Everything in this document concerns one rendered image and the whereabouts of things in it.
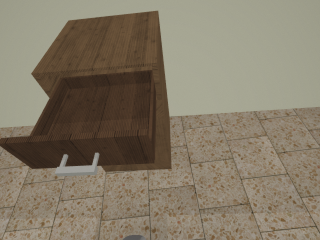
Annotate drawer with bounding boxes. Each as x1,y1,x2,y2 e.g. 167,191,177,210
0,70,157,169

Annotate cabinet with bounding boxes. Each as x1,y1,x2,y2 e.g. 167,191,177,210
31,10,172,172

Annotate handle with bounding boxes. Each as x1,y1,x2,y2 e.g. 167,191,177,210
55,152,100,177

